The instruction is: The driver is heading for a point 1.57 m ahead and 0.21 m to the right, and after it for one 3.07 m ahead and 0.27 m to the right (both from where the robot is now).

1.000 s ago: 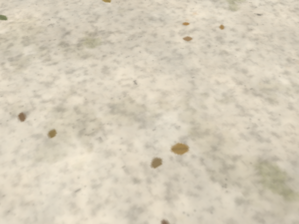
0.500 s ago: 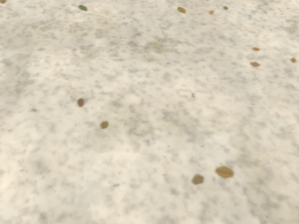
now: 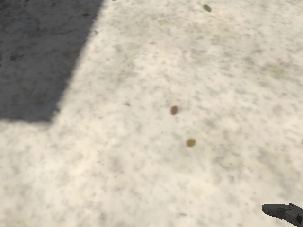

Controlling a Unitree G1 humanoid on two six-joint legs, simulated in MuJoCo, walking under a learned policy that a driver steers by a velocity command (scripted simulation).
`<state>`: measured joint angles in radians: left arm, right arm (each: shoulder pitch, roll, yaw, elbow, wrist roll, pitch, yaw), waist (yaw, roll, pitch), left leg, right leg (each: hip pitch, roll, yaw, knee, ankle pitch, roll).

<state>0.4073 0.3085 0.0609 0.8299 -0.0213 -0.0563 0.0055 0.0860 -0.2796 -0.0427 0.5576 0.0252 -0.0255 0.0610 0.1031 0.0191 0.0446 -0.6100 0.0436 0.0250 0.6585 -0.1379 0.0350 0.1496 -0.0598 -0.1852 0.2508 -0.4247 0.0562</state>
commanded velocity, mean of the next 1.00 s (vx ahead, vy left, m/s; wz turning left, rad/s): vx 0.49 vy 0.00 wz -0.23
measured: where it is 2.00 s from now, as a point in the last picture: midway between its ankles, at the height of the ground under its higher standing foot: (213, 99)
